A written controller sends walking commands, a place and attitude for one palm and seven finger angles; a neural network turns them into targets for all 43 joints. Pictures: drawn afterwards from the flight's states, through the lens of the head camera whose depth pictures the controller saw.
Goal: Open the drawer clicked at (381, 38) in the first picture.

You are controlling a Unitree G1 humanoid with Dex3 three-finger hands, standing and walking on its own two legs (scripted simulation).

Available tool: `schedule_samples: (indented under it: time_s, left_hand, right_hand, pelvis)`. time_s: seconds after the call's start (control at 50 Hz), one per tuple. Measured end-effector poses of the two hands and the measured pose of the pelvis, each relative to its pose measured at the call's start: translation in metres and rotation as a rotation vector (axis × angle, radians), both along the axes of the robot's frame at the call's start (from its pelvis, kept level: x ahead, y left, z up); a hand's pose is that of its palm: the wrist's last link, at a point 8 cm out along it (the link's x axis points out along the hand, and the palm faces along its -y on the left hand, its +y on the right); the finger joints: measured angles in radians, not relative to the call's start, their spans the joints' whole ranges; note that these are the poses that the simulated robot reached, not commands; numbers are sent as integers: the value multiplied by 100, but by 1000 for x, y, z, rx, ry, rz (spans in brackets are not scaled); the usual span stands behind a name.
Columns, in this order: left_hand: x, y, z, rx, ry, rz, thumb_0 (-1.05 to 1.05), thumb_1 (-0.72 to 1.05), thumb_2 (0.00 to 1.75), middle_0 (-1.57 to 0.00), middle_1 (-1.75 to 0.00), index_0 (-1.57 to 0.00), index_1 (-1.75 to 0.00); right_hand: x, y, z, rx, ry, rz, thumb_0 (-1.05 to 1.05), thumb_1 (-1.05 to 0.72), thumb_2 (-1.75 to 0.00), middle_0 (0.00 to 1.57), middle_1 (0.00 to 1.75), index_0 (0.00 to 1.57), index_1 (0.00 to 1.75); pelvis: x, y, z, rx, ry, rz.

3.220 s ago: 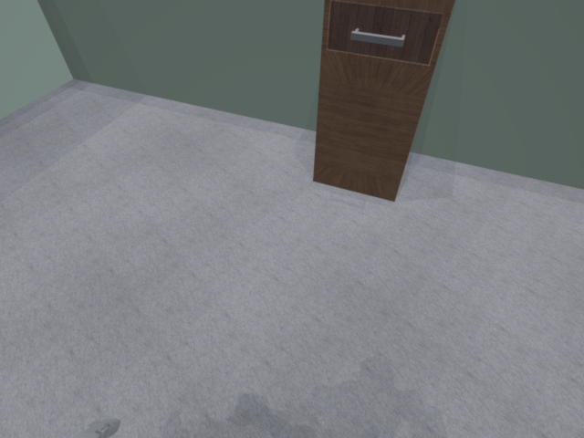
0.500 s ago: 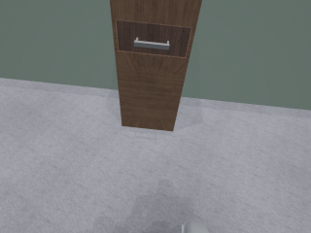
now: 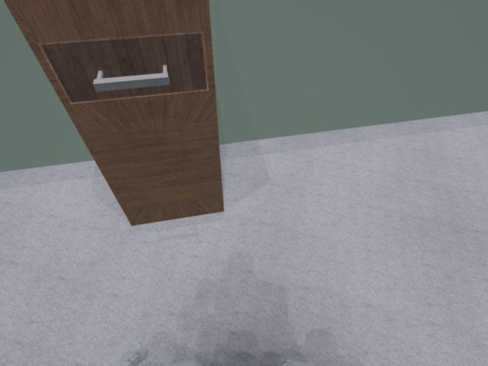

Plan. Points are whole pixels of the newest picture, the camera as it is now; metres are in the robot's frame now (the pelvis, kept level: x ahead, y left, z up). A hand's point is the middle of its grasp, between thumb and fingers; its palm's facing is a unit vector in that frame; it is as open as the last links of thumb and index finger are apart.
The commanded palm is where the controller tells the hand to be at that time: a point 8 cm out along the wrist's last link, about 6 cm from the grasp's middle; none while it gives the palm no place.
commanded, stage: turn to face it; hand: left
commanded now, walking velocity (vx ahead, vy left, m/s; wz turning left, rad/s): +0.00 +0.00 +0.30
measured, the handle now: (132, 76) +0.78 +0.32 +0.03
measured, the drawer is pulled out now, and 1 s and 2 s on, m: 0.00 0.00 0.00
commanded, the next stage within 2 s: take the last steps up to it in 0.40 s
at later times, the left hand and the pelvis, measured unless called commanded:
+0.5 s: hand out of the picture +0.05 +0.24 -0.15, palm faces +0.18 -0.96 -0.23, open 7.3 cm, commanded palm none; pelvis +0.05 +0.04 +0.02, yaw +7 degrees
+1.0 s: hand out of the picture -0.01 +0.19 -0.17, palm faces +0.28 -0.95 -0.11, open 7.4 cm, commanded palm none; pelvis +0.11 +0.06 +0.01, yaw +11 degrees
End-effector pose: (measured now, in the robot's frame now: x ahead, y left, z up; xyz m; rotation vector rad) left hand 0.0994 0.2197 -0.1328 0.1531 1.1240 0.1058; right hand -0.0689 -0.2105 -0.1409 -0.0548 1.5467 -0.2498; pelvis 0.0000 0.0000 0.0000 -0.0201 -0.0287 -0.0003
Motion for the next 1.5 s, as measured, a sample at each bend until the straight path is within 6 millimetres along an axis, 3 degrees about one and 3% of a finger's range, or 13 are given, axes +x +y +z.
schedule_samples:
  time_s: [0.12,0.22,0.34,0.5,0.62,0.76,0.86,0.96,1.08,1.2,1.3,1.38,1.5]
  left_hand:
    - [10,16,14,36,19,14,-1,94,90,-20,-29,-20,-30]
    - [10,30,7,-2,16,79,-1,92,90,-20,-29,-20,-30]
    - [-16,55,-6,-23,92,186,-1,93,90,-20,-29,-20,-30]
    - [-65,65,10,27,256,225,0,92,90,-19,-29,-19,-30]
    - [-84,49,15,65,253,253,0,91,90,-19,-29,-19,-30]
    - [-110,19,16,-2,271,317,0,91,90,-19,-29,-19,-30]
    - [-129,6,6,-80,356,355,0,91,90,-20,-29,-20,-30]
    - [-133,13,-9,-140,453,368,0,91,90,-20,-29,-20,-30]
    - [-65,48,2,-98,400,302,0,91,90,-20,-29,-19,-30]
    - [43,75,12,-22,233,256,0,91,90,-19,-29,-19,-30]
    - [140,74,17,31,120,189,0,91,90,-19,-29,-19,-30]
    - [199,62,13,63,29,168,0,91,90,-19,-29,-19,-30]
    - [216,41,22,45,41,238,-1,93,90,-20,-29,-20,-30]
  right_hand:
    - [98,-2,8,-23,-216,61,0,-92,-90,20,30,20,29]
    - [135,7,13,-46,-240,139,1,-94,-90,20,30,20,29]
    - [154,27,21,-59,-209,215,1,-95,-90,20,30,20,29]
    - [168,30,21,-30,-191,246,1,-94,-90,20,30,21,29]
    - [175,15,6,12,-198,255,0,-92,-90,20,30,21,29]
    - [204,11,18,21,-218,309,0,-91,-90,20,30,20,29]
    - [237,25,26,-1,-252,349,0,-91,-90,20,30,20,29]
    - [260,50,21,-27,-289,365,0,-91,-90,20,30,20,29]
    - [242,58,28,-32,-206,291,0,-93,-90,20,30,20,29]
    - [217,59,25,11,-49,227,0,-92,-90,20,30,20,29]
    - [220,51,12,56,45,163,0,-91,-90,20,30,21,29]
    - [247,35,-7,83,86,155,0,-91,-90,20,30,21,29]
    - [349,15,1,39,-56,223,0,-91,-90,20,30,20,29]
  pelvis:
    - [21,8,12,-7,9,19]
    - [36,25,10,-25,2,59]
    - [51,42,11,-2,1,83]
    - [51,43,21,11,28,116]
    - [50,27,16,28,8,142]
    - [66,25,23,29,8,181]
    - [79,38,21,13,17,209]
    - [98,59,8,6,22,205]
    - [130,68,21,18,30,189]
    - [170,63,24,32,31,181]
    - [212,48,15,46,27,168]
    - [246,31,1,38,16,174]
    - [281,24,15,27,13,186]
